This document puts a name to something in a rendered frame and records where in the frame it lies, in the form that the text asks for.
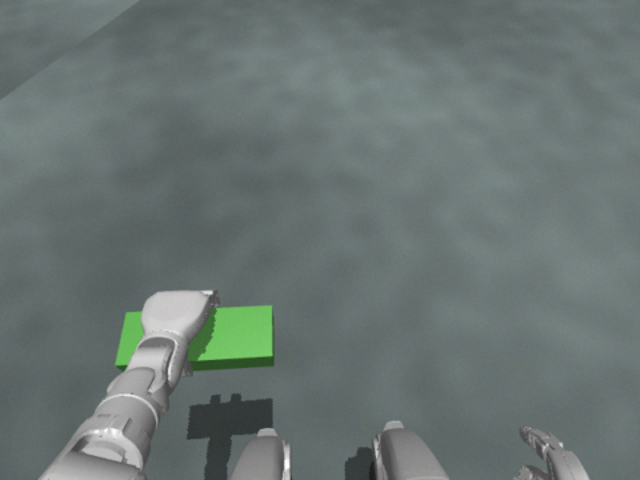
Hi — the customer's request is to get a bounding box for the carton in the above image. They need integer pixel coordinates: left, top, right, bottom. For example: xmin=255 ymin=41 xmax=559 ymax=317
xmin=115 ymin=305 xmax=274 ymax=372

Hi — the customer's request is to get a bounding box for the right robot hand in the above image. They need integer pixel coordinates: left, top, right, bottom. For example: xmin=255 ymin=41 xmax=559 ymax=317
xmin=513 ymin=426 xmax=590 ymax=480

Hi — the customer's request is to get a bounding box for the left robot arm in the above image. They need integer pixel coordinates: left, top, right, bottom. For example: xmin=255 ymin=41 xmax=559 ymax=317
xmin=38 ymin=331 xmax=188 ymax=480

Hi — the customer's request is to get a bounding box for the left robot hand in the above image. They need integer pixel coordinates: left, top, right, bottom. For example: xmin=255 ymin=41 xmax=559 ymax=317
xmin=141 ymin=290 xmax=220 ymax=377

